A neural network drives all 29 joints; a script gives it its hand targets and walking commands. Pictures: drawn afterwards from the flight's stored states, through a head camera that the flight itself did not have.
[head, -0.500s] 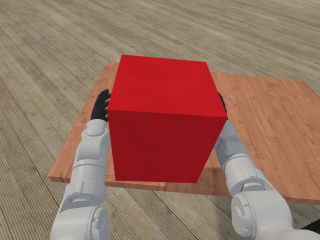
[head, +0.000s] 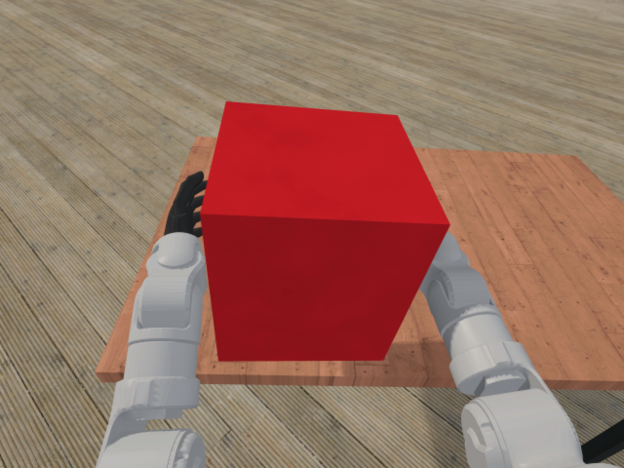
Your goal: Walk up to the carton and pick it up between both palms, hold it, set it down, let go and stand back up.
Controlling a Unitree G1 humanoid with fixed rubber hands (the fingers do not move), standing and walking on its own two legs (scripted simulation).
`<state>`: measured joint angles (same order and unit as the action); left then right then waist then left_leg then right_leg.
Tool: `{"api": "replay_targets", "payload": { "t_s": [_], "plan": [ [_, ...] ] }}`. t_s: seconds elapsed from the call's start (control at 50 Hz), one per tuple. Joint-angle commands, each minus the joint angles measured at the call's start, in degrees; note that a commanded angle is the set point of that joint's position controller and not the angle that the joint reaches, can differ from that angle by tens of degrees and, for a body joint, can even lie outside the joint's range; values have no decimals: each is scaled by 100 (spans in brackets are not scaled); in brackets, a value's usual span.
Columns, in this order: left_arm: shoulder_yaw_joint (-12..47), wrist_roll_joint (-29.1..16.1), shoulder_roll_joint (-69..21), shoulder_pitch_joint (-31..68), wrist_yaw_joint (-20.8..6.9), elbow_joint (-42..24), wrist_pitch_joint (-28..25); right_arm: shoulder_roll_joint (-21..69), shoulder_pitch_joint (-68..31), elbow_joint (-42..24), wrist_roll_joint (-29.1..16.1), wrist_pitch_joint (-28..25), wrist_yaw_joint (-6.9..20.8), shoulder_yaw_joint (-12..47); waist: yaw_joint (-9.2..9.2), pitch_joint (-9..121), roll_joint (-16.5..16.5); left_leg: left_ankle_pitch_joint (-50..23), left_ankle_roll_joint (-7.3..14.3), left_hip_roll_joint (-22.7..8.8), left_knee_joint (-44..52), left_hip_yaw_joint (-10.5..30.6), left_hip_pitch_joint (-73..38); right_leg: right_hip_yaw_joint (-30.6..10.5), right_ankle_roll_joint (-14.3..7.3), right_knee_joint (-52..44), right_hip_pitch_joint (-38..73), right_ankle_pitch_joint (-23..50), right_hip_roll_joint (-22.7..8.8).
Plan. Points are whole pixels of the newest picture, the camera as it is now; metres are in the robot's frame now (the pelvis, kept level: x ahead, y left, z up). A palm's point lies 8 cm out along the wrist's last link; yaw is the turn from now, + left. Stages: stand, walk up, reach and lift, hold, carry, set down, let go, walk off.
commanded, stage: reach and lift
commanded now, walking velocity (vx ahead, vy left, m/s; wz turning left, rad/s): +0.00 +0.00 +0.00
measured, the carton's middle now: (308, 237) +0.36 -0.02 +0.14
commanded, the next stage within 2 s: hold in 0.52 s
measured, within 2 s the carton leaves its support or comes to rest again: neither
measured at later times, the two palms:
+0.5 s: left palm (185, 226) +0.36 +0.13 +0.17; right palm (431, 222) +0.36 -0.18 +0.16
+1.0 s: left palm (175, 221) +0.36 +0.14 +0.18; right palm (429, 210) +0.36 -0.17 +0.18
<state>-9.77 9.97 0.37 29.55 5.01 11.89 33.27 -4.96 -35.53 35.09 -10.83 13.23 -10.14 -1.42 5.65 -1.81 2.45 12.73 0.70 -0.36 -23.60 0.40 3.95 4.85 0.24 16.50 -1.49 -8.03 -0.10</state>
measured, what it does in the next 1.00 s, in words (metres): stands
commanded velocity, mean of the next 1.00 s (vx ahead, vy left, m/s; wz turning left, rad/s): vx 0.00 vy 0.00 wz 0.00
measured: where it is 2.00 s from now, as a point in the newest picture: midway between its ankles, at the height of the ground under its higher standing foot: outside the picture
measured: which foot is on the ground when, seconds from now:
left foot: down 0.00-1.00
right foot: down 0.00-1.00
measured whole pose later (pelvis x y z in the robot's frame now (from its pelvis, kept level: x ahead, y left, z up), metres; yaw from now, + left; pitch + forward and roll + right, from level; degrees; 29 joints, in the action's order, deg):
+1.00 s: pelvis -0.01 -0.01 +0.00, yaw +1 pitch -7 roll -2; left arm -12.7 9.1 1.8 34.0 2.7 11.1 38.7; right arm -5.5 -39.9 31.9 -13.9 20.7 -13.0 -0.9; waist 4.9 -0.8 1.6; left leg 12.0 -0.3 -1.1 -23.9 1.6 4.9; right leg 5.9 -0.8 17.3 -2.3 -8.0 0.7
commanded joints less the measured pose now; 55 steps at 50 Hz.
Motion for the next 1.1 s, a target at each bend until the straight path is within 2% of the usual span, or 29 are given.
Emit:
{"api": "replay_targets", "payload": {
  "t_s": [0.0,0.06,0.12,0.14,0.16,0.18,0.26,0.28,0.3,0.34,0.36,0.42,0.44,0.46,0.48,0.52,0.56,0.6,0.66,0.68,0.74,0.76,0.78,0.84,0.86,0.88,0.92,0.98,1.08],
  "plan": [
    [3189,-851,-3861,4564,-897,-1223,-425,3648,-4926,-2613,-355,-302,672,2191,-7,2942,-462,-2600,-471,206,158,212,-930,-25,61,2,509,1614,442],
    [3005,-783,-3775,4470,-932,-976,-294,3544,-4887,-2452,-373,-212,667,2129,-54,2631,-460,-2247,-432,176,264,197,-806,-76,54,-40,442,1382,414],
    [3259,-940,-3904,4741,-874,-1438,-384,3581,-4884,-2602,-384,-242,703,2188,-23,3247,-524,-2772,-538,111,151,269,-1069,-56,50,-11,396,1512,460],
    [3061,-824,-3809,4750,-868,-999,-338,3520,-4952,-2364,-352,-173,713,2013,-39,2778,-599,-2341,-479,160,244,210,-907,-90,27,-112,207,1182,429],
    [3069,-843,-3799,4905,-882,-1078,-358,3646,-5194,-2477,-334,-191,716,2100,-80,3010,-417,-2158,-394,151,235,214,-877,-89,49,-43,383,1238,416],
    [2938,-817,-3816,4692,-896,-690,-335,3600,-5181,-2397,-310,-207,709,1987,-109,2910,-474,-2074,-390,158,269,185,-797,-94,48,-68,321,1208,412],
    [2715,-702,-3722,4836,-956,-730,-338,3742,-5004,-2011,-268,-122,695,2008,-132,2846,-376,-1729,-287,209,390,90,-687,-152,78,-98,498,1082,349],
    [2851,-803,-3794,5019,-939,-884,-378,3837,-5307,-2266,-338,-189,708,2076,-167,3202,-405,-1830,-290,190,320,142,-719,-131,80,-42,574,1211,381],
    [2777,-855,-3744,5148,-945,-732,-397,3807,-5288,-2097,-326,-141,697,1976,-107,3145,-302,-1675,-271,211,365,104,-606,-157,116,-75,525,1191,322],
    [2758,-836,-3841,5272,-914,-688,-453,3910,-5475,-2106,-315,-155,709,2046,-184,3249,-319,-1437,-237,203,400,134,-493,-185,106,-70,547,983,339],
    [2648,-837,-3745,5311,-911,-708,-449,3896,-5357,-1932,-257,-119,697,1916,-83,3182,-249,-1326,-209,222,429,92,-491,-165,141,-60,542,1022,318],
    [2435,-670,-3660,5263,-965,-158,-371,3902,-5484,-1712,-233,-70,685,1776,-176,2745,-319,-785,-138,250,560,47,-239,-180,171,-133,440,534,234],
    [2493,-763,-3702,5316,-963,-392,-405,3975,-5584,-1987,-255,-131,677,1909,-232,3170,-247,-972,-131,247,507,32,-278,-197,171,-67,668,778,279],
    [2415,-753,-3633,5295,-968,-302,-392,3967,-5550,-1845,-259,-70,662,1912,-181,3023,-115,-968,-101,265,520,59,-211,-198,181,-104,688,870,249],
    [2412,-776,-3651,5408,-970,-432,-409,4011,-5453,-1748,-272,-72,647,1874,-156,3179,-292,-1114,-144,265,503,70,-268,-198,174,-67,734,904,285],
    [2534,-905,-3696,5536,-960,-612,-447,4041,-5641,-1945,-392,-102,609,1928,-106,3352,-310,-1275,-180,257,411,78,-353,-199,185,-12,728,1086,273],
    [2485,-874,-3702,5502,-970,-363,-425,3996,-5696,-1947,-381,-48,583,1931,-101,3277,-333,-1208,-177,261,400,89,-298,-171,190,-20,709,974,276],
    [2231,-750,-3500,5584,-982,-352,-425,4125,-5662,-1836,-410,53,550,1943,-206,3127,-228,-927,-95,312,454,95,-84,-261,245,-31,778,849,195],
    [2472,-864,-3523,5667,-982,-579,-381,4028,-5538,-1797,-471,103,553,1942,-46,3236,-414,-989,-138,290,398,132,-122,-249,219,11,741,895,219],
    [2428,-855,-3535,5622,-983,-502,-355,4033,-5606,-1768,-447,113,559,1908,-114,3212,-378,-1017,-159,289,421,100,-115,-197,224,12,731,862,263],
    [2676,-979,-3611,5719,-973,-1041,-342,4082,-5494,-2000,-624,131,522,2160,6,3586,-461,-1606,-239,303,254,145,-342,-185,207,112,980,1405,293],
    [2779,-1038,-3595,5771,-945,-1211,-354,4149,-5664,-2321,-748,122,496,2264,-75,3708,-546,-1790,-255,306,177,200,-306,-206,207,165,1018,1644,299],
    [2768,-1011,-3606,5606,-929,-1087,-302,4055,-5607,-2304,-789,178,462,2238,6,3591,-485,-1920,-277,305,150,216,-360,-205,218,193,967,1784,317],
    [2436,-741,-3446,5073,-1040,-761,-49,3870,-5246,-2124,-719,361,400,2139,-56,2774,-373,-1520,-234,311,338,125,-192,-232,224,26,997,1330,299],
    [2467,-778,-3440,5065,-1090,-917,-33,3900,-5286,-2406,-774,349,378,2263,-78,3106,-328,-1663,-226,297,286,146,-270,-253,225,81,1191,1582,296],
    [2579,-770,-3504,5076,-1077,-1066,1,3867,-5183,-2188,-788,400,390,2202,-46,2983,-487,-1769,-276,297,296,132,-309,-219,214,90,1067,1501,329],
    [2887,-967,-3583,5387,-1044,-1617,-26,3927,-5463,-2769,-909,342,400,2385,-18,3526,-604,-2143,-362,278,109,199,-460,-203,185,159,1118,1772,366],
    [2970,-1038,-3587,5216,-986,-1657,83,3829,-5205,-2822,-958,489,379,2393,84,3234,-582,-2342,-420,248,102,235,-597,-176,179,131,854,1837,409],
    [2606,-777,-3412,5057,-1105,-1435,315,3754,-5085,-2577,-864,697,419,2256,-33,2614,-422,-1637,-275,298,385,146,-338,-196,187,-9,836,1259,351]
  ]
}}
